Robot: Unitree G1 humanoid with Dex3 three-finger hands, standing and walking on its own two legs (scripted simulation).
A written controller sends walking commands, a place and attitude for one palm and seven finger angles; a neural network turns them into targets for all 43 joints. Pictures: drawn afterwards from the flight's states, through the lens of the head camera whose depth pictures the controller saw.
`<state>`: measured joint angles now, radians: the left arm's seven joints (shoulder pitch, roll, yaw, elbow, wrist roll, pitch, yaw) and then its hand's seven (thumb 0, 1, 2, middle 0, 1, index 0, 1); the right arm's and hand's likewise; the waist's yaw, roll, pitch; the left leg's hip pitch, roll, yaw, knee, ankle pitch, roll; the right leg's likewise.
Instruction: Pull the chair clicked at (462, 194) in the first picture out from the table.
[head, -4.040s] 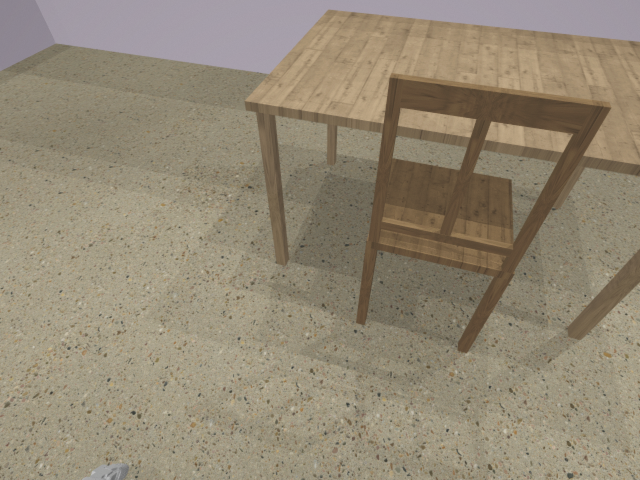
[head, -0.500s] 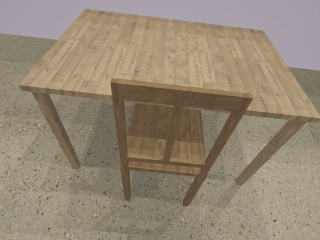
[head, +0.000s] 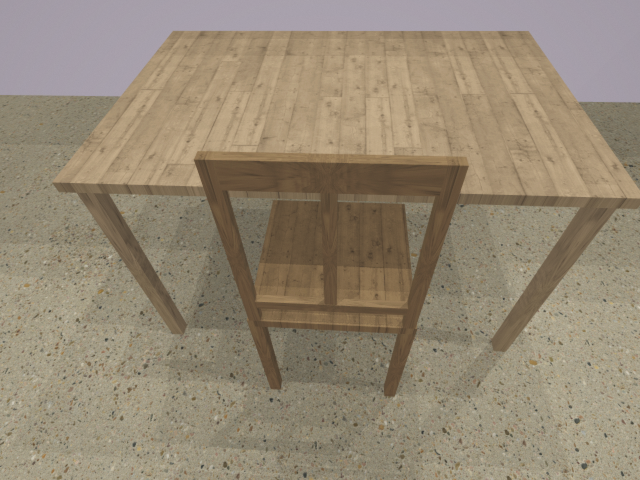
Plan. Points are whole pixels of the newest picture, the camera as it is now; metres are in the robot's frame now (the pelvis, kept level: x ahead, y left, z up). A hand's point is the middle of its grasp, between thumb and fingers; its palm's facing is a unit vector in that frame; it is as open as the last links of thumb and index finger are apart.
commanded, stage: come to a stop and stand still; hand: left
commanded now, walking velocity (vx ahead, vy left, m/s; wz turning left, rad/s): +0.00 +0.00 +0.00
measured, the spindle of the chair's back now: (330, 254) +0.50 +0.04 -0.08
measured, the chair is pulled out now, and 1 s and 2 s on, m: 0.00 0.00 0.00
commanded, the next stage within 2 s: look again from close up in 0.52 s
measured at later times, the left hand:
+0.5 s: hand out of the picture -0.05 +0.21 -0.18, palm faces +0.05 -0.98 -0.17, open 7.3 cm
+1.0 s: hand out of the picture +0.01 +0.22 -0.18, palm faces +0.02 -0.98 -0.22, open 7.3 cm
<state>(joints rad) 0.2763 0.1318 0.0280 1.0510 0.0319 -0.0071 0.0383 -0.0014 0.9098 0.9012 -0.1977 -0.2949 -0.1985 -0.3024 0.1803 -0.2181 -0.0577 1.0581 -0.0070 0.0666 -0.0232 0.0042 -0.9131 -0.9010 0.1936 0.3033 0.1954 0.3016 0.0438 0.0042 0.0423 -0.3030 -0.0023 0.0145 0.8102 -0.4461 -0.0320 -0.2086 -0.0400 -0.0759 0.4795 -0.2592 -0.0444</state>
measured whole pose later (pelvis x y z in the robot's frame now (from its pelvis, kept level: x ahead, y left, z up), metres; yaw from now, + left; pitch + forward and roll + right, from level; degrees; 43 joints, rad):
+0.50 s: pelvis -0.02 +0.05 +0.00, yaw -1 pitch -1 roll +0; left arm 0.31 0.15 0.02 1.17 0.02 0.01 0.03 0.00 0.91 0.90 -0.19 -0.29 -0.19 -0.30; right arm 0.30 -0.12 0.00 1.12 -0.01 0.00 -0.03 0.01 -0.92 -0.90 0.20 0.30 0.20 0.30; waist 0.03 -0.02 0.02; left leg -0.13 -0.02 0.03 0.38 -0.23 0.02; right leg -0.20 -0.07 -0.05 0.41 -0.18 0.03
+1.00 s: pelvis -0.01 +0.04 -0.01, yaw -1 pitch -1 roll +1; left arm 0.28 0.14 0.00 1.11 0.01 -0.02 0.03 0.00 0.92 0.90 -0.20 -0.29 -0.20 -0.30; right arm 0.30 -0.17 0.02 1.08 -0.01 -0.03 -0.03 0.02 -0.93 -0.90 0.20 0.30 0.20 0.30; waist 0.00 0.03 0.01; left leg -0.14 -0.01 0.04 0.47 -0.31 0.01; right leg -0.23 -0.06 -0.05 0.52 -0.26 0.02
